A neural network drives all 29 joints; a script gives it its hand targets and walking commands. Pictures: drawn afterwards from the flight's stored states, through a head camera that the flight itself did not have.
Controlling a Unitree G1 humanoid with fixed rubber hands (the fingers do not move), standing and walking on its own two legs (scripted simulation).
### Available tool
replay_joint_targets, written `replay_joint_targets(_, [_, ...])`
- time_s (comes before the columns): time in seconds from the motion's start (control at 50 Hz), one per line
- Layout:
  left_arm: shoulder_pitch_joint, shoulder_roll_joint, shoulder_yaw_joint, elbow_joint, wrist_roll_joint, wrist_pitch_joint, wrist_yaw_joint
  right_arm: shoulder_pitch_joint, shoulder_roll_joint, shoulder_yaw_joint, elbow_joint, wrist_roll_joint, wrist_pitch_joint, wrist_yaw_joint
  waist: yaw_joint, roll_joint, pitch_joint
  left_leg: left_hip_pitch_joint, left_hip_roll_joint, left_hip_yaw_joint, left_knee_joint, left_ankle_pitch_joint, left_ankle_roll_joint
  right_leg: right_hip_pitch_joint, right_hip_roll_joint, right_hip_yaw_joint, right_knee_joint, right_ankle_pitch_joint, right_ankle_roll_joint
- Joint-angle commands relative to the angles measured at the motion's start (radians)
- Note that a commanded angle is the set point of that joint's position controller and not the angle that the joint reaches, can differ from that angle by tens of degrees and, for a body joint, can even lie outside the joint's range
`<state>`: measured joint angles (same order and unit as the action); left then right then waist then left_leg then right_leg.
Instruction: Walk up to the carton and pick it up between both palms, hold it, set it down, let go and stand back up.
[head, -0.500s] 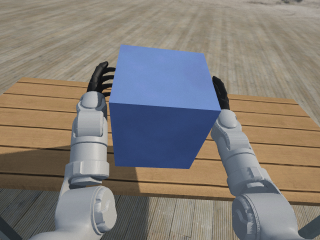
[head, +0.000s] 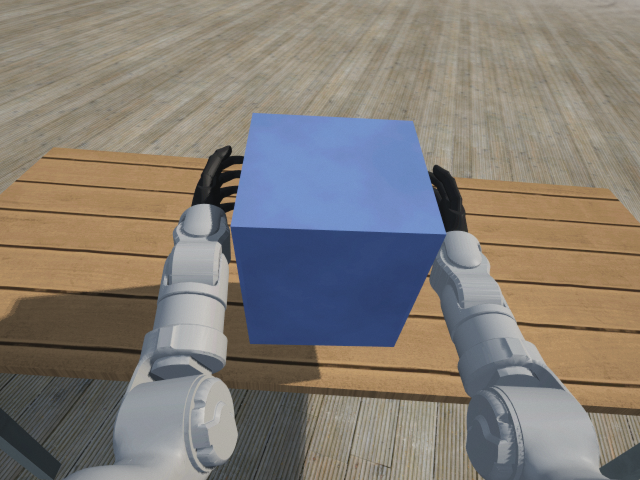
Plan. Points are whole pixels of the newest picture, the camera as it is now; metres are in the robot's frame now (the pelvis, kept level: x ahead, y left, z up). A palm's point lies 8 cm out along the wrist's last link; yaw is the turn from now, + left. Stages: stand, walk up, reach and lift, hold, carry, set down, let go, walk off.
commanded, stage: set down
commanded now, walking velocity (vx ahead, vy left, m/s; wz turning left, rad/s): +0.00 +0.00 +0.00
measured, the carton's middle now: (327, 237) +0.42 +0.03 +0.12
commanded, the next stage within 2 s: none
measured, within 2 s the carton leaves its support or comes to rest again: rests again in 1.66 s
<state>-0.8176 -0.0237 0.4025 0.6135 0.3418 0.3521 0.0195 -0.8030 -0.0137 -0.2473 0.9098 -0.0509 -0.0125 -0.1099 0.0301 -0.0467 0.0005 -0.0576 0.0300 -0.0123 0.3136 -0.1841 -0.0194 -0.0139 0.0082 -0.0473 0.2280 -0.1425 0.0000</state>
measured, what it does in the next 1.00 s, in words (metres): stands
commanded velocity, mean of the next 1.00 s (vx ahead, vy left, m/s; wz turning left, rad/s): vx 0.00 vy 0.00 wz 0.00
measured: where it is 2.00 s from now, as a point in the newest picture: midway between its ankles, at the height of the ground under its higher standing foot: outside the picture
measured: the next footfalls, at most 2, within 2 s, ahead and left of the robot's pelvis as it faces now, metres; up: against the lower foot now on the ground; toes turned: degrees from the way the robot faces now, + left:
none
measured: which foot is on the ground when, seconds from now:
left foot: down 0.00-1.00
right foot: down 0.00-1.00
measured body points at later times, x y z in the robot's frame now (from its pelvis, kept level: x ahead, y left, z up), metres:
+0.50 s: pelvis +0.01 +0.00 +0.00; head +0.00 +0.03 +0.45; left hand +0.42 +0.19 +0.14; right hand +0.43 -0.11 +0.13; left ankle +0.00 +0.13 -0.75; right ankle -0.01 -0.12 -0.75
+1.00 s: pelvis +0.01 +0.00 +0.00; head +0.02 +0.02 +0.45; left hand +0.42 +0.18 +0.10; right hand +0.43 -0.12 +0.11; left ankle +0.00 +0.13 -0.75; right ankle -0.01 -0.12 -0.75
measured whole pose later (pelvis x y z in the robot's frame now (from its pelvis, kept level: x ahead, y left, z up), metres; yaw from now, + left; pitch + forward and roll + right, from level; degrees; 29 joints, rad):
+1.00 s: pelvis +0.01 +0.00 +0.00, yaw -1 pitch +2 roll -1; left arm -0.78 -0.06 0.48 0.75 0.36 0.17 0.02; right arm -0.75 0.06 -0.47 0.91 -0.29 -0.09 -0.04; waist 0.07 -0.04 -0.02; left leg -0.15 0.03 0.01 0.30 -0.18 -0.02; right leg -0.12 0.01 -0.03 0.24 -0.15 0.00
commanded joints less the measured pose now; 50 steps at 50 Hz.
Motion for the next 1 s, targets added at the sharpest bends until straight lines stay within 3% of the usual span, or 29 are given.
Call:
replay_joint_targets(0.0, [-0.558,-0.523,-0.325,-0.05,-0.079,-0.073,-0.159,-0.755,0.488,0.241,-0.219,-0.024,-0.075,0.13,0.005,0.038,-0.472,0.076,-0.065,0.118,0.008,0.415,-0.038,0.211,0.034,-0.056,0.04,0.331,0.04])
replay_joint_targets(0.06, [-0.554,-0.519,-0.31,-0.027,-0.079,-0.075,-0.166,-0.736,0.472,0.197,-0.194,-0.049,-0.073,0.128,-0.013,0.033,-0.438,0.07,-0.065,0.118,-0.005,0.378,-0.042,0.188,0.032,-0.057,0.024,0.285,0.039])
replay_joint_targets(0.08, [-0.574,-0.509,-0.298,-0.03,-0.08,-0.084,-0.167,-0.744,0.486,0.198,-0.2,-0.056,-0.077,0.13,-0.001,0.021,-0.449,0.057,-0.067,0.124,-0.005,0.373,-0.037,0.193,0.03,-0.058,0.025,0.286,0.043])
replay_joint_targets(0.14, [-0.648,-0.549,-0.358,-0.087,-0.107,-0.128,-0.148,-0.752,0.508,0.195,-0.204,-0.065,-0.104,0.139,-0.016,0.073,-0.586,0.13,-0.061,0.121,0.031,0.479,-0.065,0.165,0.037,-0.07,0.04,0.336,0.034])
replay_joint_targets(0.18, [-0.651,-0.561,-0.366,-0.065,-0.102,-0.147,-0.131,-0.748,0.5,0.17,-0.176,-0.079,-0.112,0.15,-0.013,0.11,-0.589,0.167,-0.053,0.116,0.039,0.492,-0.079,0.113,0.043,-0.077,0.029,0.273,0.016])
replay_joint_targets(0.2, [-0.639,-0.551,-0.349,-0.045,-0.099,-0.149,-0.129,-0.752,0.497,0.165,-0.181,-0.09,-0.114,0.155,-0.003,0.087,-0.577,0.161,-0.052,0.118,0.038,0.484,-0.071,0.108,0.043,-0.077,0.023,0.262,0.018])
replay_joint_targets(0.24, [-0.612,-0.539,-0.331,-0.013,-0.081,-0.146,-0.127,-0.724,0.487,0.134,-0.141,-0.106,-0.109,0.158,-0.008,0.103,-0.507,0.139,-0.05,0.119,0.026,0.452,-0.071,0.095,0.039,-0.073,0.019,0.232,0.019])
replay_joint_targets(0.34, [-0.566,-0.514,-0.255,0.04,-0.052,-0.141,-0.143,-0.753,0.493,0.126,-0.173,-0.136,-0.114,0.166,0.044,0.027,-0.486,0.049,-0.055,0.135,-0.001,0.413,-0.042,0.154,0.035,-0.068,0.027,0.248,0.035])
replay_joint_targets(0.4, [-0.575,-0.52,-0.252,0.026,-0.055,-0.161,-0.137,-0.739,0.51,0.133,-0.168,-0.141,-0.121,0.174,0.047,0.041,-0.544,0.042,-0.057,0.14,0.007,0.451,-0.043,0.179,0.031,-0.063,0.046,0.324,0.036])
replay_joint_targets(0.42, [-0.561,-0.529,-0.257,0.024,-0.054,-0.165,-0.135,-0.719,0.505,0.127,-0.155,-0.144,-0.123,0.177,0.035,0.05,-0.544,0.063,-0.053,0.137,0.01,0.473,-0.047,0.172,0.033,-0.064,0.049,0.341,0.033])
replay_joint_targets(0.52, [-0.579,-0.526,-0.269,0.003,-0.05,-0.18,-0.126,-0.691,0.498,0.083,-0.125,-0.176,-0.13,0.182,0.028,0.074,-0.552,0.103,-0.046,0.137,0.029,0.523,-0.068,0.12,0.041,-0.072,0.044,0.311,0.028])
replay_joint_targets(0.62, [-0.571,-0.525,-0.262,0.028,-0.052,-0.193,-0.121,-0.681,0.511,0.057,-0.127,-0.208,-0.131,0.188,0.021,0.078,-0.545,0.077,-0.048,0.139,0.027,0.484,-0.062,0.111,0.034,-0.068,0.044,0.301,0.028])
replay_joint_targets(0.64, [-0.554,-0.523,-0.246,0.04,-0.044,-0.194,-0.12,-0.683,0.512,0.06,-0.135,-0.21,-0.133,0.192,0.038,0.079,-0.545,0.068,-0.047,0.142,0.027,0.487,-0.06,0.117,0.033,-0.067,0.045,0.293,0.027])
replay_joint_targets(0.68, [-0.572,-0.53,-0.264,0.013,-0.052,-0.207,-0.115,-0.668,0.519,0.058,-0.12,-0.213,-0.138,0.195,0.03,0.085,-0.577,0.088,-0.043,0.139,0.037,0.53,-0.066,0.109,0.038,-0.069,0.054,0.326,0.025])
replay_joint_targets(0.7, [-0.564,-0.533,-0.265,0.021,-0.051,-0.212,-0.11,-0.671,0.517,0.065,-0.126,-0.208,-0.145,0.197,0.04,0.096,-0.609,0.106,-0.043,0.139,0.046,0.559,-0.069,0.1,0.038,-0.07,0.056,0.34,0.021])
replay_joint_targets(0.74, [-0.558,-0.527,-0.256,0.017,-0.05,-0.223,-0.109,-0.652,0.528,0.063,-0.116,-0.226,-0.146,0.194,0.026,0.05,-0.613,0.087,-0.041,0.14,0.042,0.553,-0.057,0.118,0.039,-0.067,0.058,0.368,0.03])
replay_joint_targets(0.76, [-0.553,-0.515,-0.232,0.03,-0.041,-0.226,-0.111,-0.637,0.535,0.058,-0.095,-0.234,-0.14,0.195,0.034,0.038,-0.572,0.059,-0.043,0.143,0.031,0.522,-0.048,0.136,0.034,-0.06,0.061,0.359,0.034])
replay_joint_targets(0.78, [-0.559,-0.521,-0.239,0.035,-0.046,-0.23,-0.113,-0.642,0.532,0.046,-0.104,-0.235,-0.143,0.196,0.026,0.048,-0.572,0.047,-0.043,0.141,0.027,0.513,-0.054,0.14,0.032,-0.061,0.064,0.368,0.037])
replay_joint_targets(0.84, [-0.567,-0.526,-0.242,0.04,-0.046,-0.248,-0.108,-0.662,0.554,0.07,-0.135,-0.242,-0.164,0.198,0.05,0.055,-0.612,0.025,-0.045,0.149,0.034,0.534,-0.051,0.167,0.028,-0.056,0.082,0.414,0.037])
replay_joint_targets(0.86, [-0.546,-0.522,-0.233,0.069,-0.037,-0.245,-0.112,-0.645,0.551,0.064,-0.119,-0.25,-0.159,0.196,0.035,0.031,-0.577,0.02,-0.046,0.15,0.025,0.509,-0.043,0.177,0.028,-0.055,0.079,0.416,0.04])
replay_joint_targets(0.92, [-0.497,-0.5,-0.192,0.088,-0.012,-0.236,-0.131,-0.6,0.549,0.046,-0.104,-0.262,-0.146,0.192,0.041,0.022,-0.51,-0.045,-0.052,0.155,-0.007,0.431,-0.029,0.224,0.015,-0.047,0.08,0.403,0.049])
replay_joint_targets(0.98, [-0.517,-0.517,-0.202,0.067,-0.018,-0.257,-0.121,-0.623,0.556,0.061,-0.127,-0.259,-0.166,0.2,0.06,0.042,-0.564,-0.018,-0.046,0.157,0.015,0.506,-0.044,0.206,0.026,-0.058,0.091,0.432,0.042])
